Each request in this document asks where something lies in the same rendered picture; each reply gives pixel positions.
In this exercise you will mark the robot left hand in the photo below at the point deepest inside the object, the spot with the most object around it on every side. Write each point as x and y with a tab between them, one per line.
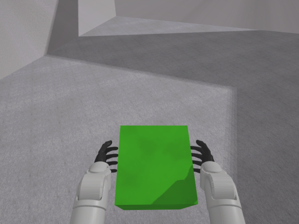
103	157

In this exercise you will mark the carton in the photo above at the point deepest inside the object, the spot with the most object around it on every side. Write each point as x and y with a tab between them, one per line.
155	169

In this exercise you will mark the robot left forearm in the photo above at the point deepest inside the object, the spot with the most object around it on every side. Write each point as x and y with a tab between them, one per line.
90	202

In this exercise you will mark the robot right hand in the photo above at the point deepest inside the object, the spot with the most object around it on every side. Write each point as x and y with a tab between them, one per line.
204	156

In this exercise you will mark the robot right forearm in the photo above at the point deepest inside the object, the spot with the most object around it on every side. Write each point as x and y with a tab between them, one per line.
222	199

